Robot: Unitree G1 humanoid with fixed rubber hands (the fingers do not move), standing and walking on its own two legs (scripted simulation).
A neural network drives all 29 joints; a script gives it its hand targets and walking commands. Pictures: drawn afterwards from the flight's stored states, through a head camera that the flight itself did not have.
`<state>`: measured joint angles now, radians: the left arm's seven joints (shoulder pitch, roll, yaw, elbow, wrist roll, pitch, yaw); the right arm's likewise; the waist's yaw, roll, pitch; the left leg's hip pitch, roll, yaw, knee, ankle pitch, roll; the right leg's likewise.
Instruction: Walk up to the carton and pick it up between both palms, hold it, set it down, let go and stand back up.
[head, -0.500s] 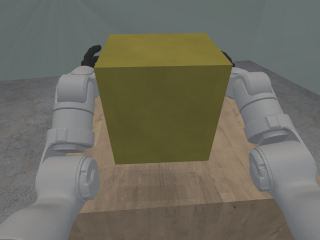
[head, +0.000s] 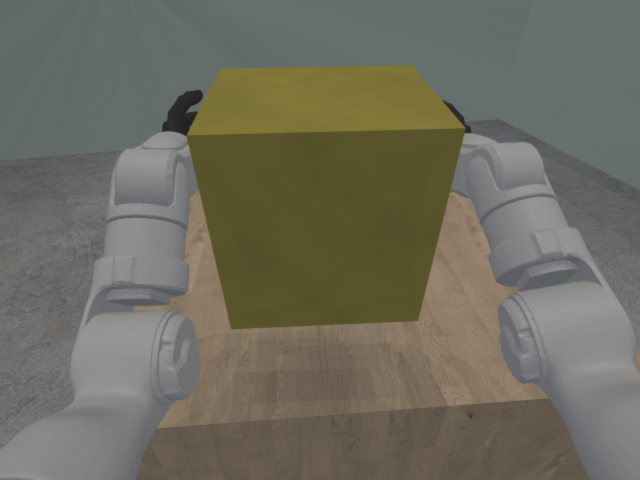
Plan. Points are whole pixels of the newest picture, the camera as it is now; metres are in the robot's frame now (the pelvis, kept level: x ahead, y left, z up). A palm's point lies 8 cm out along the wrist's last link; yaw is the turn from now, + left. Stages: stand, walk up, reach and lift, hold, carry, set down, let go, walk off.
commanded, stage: hold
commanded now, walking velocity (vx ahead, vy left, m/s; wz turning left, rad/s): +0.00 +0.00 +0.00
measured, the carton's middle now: (321, 197) +0.36 -0.01 +0.25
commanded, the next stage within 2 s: set down in 1.26 s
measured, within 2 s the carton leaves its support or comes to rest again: neither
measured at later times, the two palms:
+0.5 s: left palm (179, 152) +0.38 +0.16 +0.30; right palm (453, 158) +0.38 -0.16 +0.29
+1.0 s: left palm (178, 149) +0.37 +0.15 +0.31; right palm (458, 158) +0.37 -0.17 +0.29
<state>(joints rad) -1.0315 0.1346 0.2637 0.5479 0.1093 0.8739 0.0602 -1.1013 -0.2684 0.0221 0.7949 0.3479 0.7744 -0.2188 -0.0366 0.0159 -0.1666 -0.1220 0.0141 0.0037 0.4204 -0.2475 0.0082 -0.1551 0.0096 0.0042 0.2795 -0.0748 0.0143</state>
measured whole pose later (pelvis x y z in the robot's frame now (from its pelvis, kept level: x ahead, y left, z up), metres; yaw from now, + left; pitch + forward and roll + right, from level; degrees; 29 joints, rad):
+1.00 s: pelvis +0.00 +0.00 +0.00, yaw +0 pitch -3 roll -1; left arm -1.03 0.13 0.26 0.53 0.11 0.89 0.06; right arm -1.08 -0.27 0.03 0.76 0.37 0.79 -0.23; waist -0.04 0.02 -0.17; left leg -0.12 0.01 0.00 0.42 -0.24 0.01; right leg -0.16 0.01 0.01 0.28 -0.07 0.01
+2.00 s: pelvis +0.00 +0.01 +0.00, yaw +0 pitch -3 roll -2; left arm -1.03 0.13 0.32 0.62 0.15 0.64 0.02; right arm -0.99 -0.14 -0.12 0.81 0.19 0.48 -0.19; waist -0.07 0.02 -0.10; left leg -0.12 0.01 0.00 0.42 -0.25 0.01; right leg -0.14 0.01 0.01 0.24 -0.06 0.02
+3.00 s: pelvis +0.01 +0.01 +0.00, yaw +0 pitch -2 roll -2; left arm -0.90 0.10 0.32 0.70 0.15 0.42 -0.04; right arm -0.75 -0.02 -0.23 0.70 0.01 0.31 -0.18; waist -0.09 0.01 -0.03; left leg -0.12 0.01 0.00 0.42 -0.26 0.02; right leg -0.13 0.01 0.01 0.22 -0.06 0.03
